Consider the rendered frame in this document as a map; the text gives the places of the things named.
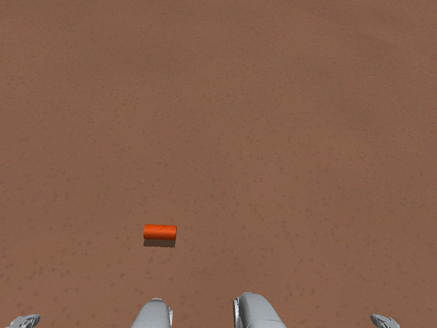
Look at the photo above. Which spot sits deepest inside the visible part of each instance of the can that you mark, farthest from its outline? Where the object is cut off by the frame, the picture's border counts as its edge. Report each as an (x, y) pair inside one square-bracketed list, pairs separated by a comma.
[(162, 232)]

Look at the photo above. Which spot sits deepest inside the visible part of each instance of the right robot hand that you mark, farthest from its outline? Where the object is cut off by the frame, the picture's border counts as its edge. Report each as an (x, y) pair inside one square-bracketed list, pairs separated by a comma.
[(383, 322)]

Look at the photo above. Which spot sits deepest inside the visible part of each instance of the left robot hand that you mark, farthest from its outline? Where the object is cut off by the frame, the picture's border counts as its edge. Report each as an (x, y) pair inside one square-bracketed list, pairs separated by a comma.
[(28, 321)]

